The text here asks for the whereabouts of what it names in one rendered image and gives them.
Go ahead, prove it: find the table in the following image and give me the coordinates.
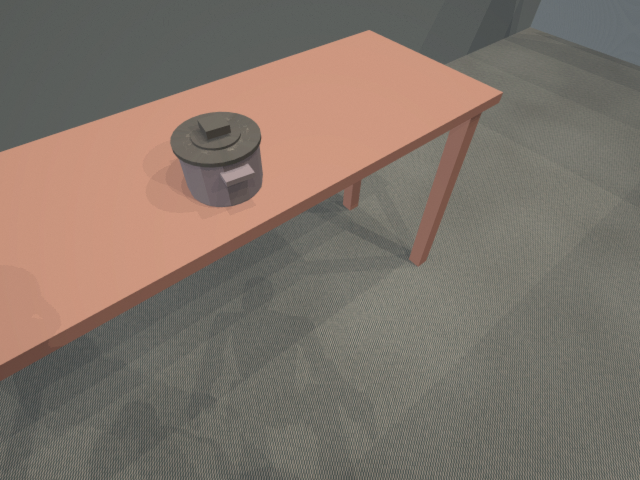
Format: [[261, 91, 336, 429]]
[[0, 30, 503, 381]]

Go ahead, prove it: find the lid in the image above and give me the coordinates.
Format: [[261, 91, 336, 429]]
[[170, 112, 261, 168]]

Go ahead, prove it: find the knob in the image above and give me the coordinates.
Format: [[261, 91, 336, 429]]
[[197, 113, 231, 140]]

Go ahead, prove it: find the pot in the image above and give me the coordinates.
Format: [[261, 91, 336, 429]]
[[179, 145, 263, 207]]

